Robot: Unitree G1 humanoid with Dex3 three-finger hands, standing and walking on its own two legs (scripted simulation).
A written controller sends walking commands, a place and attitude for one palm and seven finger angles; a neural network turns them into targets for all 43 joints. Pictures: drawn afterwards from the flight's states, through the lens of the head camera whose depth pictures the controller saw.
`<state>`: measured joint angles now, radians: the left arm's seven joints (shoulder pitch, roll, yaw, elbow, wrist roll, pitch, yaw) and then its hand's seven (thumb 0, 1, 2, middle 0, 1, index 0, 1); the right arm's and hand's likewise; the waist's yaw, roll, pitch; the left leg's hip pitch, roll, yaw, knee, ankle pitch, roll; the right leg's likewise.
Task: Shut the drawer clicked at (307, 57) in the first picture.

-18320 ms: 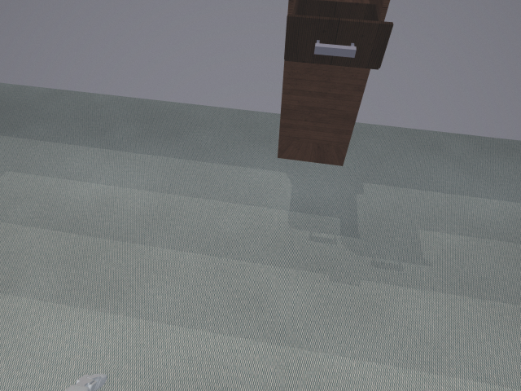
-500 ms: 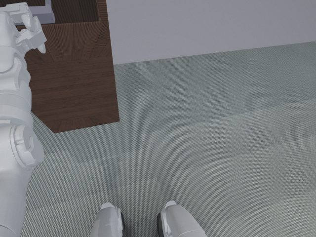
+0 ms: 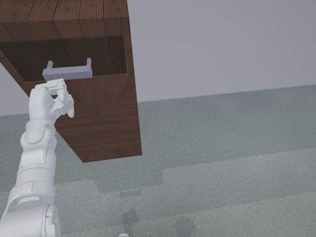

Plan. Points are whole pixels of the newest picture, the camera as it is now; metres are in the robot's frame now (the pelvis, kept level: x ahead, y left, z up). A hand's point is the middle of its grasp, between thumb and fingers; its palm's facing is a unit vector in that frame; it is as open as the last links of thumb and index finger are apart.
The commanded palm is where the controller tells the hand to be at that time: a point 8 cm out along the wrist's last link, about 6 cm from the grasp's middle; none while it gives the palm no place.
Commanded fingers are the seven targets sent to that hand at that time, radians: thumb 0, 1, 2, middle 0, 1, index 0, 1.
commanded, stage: draw the hand back to the body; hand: left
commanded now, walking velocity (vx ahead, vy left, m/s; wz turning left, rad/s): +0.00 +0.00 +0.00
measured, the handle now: (69, 68) +0.58 +0.25 +0.07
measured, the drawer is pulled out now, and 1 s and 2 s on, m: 0.00 0.00 0.00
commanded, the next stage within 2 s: step back with the hand held close in 1.12 s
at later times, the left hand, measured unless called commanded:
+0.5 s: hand (29, 160) +0.26 +0.22 +0.14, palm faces +0.31 -0.92 -0.25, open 3.3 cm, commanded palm +0.22 +0.27 +0.16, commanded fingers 0.00 0.90 0.90 -1.40 -1.60 -1.40 -1.60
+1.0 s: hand out of the picture +0.13 +0.23 +0.20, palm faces +0.42 -0.81 -0.41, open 3.3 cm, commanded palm +0.09 +0.27 +0.21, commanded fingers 0.00 0.90 0.90 -1.40 -1.60 -1.40 -1.60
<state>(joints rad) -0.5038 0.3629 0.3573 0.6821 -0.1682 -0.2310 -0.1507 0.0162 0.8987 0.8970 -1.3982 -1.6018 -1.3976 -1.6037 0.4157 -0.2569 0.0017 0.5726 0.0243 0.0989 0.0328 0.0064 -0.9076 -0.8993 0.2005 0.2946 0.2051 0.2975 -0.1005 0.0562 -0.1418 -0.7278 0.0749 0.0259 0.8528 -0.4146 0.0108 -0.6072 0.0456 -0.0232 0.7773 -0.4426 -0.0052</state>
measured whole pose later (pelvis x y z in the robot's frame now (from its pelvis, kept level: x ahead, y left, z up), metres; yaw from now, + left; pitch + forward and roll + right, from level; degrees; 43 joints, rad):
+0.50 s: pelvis -0.02 -0.01 +0.03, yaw +3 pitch +1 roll +0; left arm 0.02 0.31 0.17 0.06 -0.10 -0.03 0.05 0.02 0.90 0.90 -1.40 -1.60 -1.40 -1.60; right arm 0.16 -0.24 0.05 0.54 0.04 0.03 -0.07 0.01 -0.91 -0.90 0.20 0.29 0.21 0.30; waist 0.03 0.05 -0.04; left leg -0.30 0.02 0.02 0.55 -0.26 0.00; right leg -0.19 0.01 -0.04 0.53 -0.35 -0.01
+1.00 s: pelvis -0.03 -0.01 +0.04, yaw +3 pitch -4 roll -1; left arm 0.57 0.33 0.28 -0.46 -0.08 -0.12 0.09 0.01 0.89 0.90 -1.41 -1.60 -1.40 -1.60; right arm 0.20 -0.24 0.02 0.61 0.00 -0.06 -0.08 0.01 -0.90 -0.90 0.20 0.29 0.21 0.30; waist 0.06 0.09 0.01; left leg -0.13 0.03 0.02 0.41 -0.20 -0.01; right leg -0.01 0.02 -0.03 0.34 -0.25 -0.02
